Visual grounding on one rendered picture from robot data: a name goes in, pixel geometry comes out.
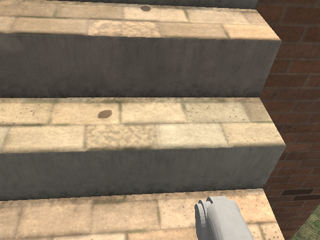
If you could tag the right robot thigh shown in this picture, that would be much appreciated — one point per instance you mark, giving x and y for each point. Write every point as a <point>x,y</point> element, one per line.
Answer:
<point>219,219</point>

